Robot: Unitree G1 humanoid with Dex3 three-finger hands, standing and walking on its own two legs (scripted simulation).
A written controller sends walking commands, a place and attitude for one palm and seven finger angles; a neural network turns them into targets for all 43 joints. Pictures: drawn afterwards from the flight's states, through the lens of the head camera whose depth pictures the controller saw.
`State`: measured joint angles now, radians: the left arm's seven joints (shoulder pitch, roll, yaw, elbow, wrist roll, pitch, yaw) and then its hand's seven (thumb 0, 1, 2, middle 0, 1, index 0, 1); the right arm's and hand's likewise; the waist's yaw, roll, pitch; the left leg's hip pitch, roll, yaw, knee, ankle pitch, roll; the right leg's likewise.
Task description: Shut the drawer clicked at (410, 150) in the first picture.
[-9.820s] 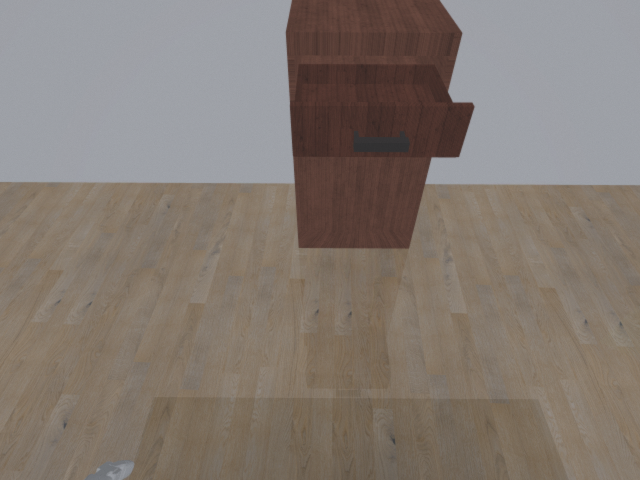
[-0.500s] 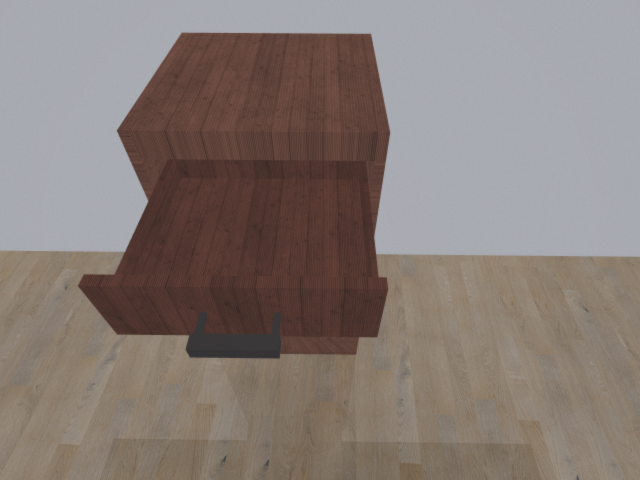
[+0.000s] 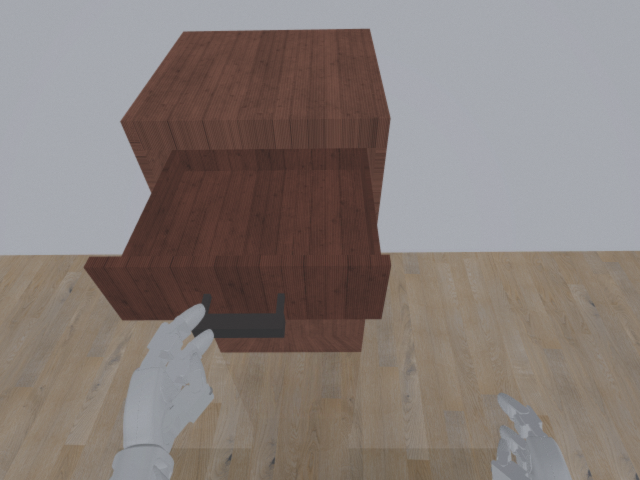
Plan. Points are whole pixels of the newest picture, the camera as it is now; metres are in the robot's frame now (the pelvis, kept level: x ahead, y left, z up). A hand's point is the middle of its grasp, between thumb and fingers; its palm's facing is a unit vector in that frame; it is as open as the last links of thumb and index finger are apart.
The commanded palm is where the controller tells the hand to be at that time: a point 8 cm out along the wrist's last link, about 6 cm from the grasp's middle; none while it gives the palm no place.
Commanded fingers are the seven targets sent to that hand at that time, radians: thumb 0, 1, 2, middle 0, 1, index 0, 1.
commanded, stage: raise the hand and make a fist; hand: left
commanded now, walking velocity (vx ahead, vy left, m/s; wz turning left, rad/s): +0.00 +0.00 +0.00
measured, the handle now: (241, 312) +0.36 +0.13 -0.01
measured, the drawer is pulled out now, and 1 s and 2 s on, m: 0.28 0.28 0.28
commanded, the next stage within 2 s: bring the fist close to the handle in 1.62 s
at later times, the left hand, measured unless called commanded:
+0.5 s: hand (234, 428) +0.19 +0.11 +0.02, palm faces -0.11 -0.99 +0.01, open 4.1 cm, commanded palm +0.14 +0.19 +0.03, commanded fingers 0.00 0.90 0.90 -1.00 -1.17 -1.00 -1.17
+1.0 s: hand (190, 413) +0.18 +0.14 +0.08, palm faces +0.10 -0.99 +0.00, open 3.1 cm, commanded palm +0.14 +0.18 +0.07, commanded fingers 0.00 0.90 0.90 -1.40 -1.60 -1.40 -1.60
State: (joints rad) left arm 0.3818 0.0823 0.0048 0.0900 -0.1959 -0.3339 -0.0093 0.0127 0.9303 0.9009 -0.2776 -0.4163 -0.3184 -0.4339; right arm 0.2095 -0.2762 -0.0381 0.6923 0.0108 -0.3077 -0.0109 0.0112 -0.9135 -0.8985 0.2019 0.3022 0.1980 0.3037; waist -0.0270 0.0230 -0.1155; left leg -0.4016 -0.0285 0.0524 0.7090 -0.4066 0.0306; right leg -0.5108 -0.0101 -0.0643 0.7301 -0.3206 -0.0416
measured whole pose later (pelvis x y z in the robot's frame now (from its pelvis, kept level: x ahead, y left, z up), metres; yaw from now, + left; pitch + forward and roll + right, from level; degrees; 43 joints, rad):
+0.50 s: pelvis -0.01 +0.00 -0.04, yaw +1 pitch +12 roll +0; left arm 0.48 0.14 -0.09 -0.22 -0.16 -0.19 -0.14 0.01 0.90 0.90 -0.81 -0.96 -0.81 -0.96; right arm 0.27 -0.17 0.07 0.49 0.04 -0.14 -0.01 0.01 -0.90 -0.90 0.21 0.30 0.20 0.30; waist 0.00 0.05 -0.11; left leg -0.70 -0.01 0.03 1.02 -0.53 0.03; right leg -0.78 -0.01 -0.09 0.99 -0.42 -0.05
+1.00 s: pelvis +0.01 +0.01 -0.03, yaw +2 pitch +10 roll -1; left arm 0.69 0.12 -0.08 -0.45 -0.15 -0.28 -0.02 0.01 0.90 0.90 -1.31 -1.50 -1.30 -1.50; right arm 0.24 -0.21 0.02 0.41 0.03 -0.19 -0.01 0.01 -0.91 -0.90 0.20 0.30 0.20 0.30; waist 0.03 0.05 -0.14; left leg -0.57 -0.01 0.01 0.95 -0.54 0.04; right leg -0.65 -0.01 -0.11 0.91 -0.43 -0.04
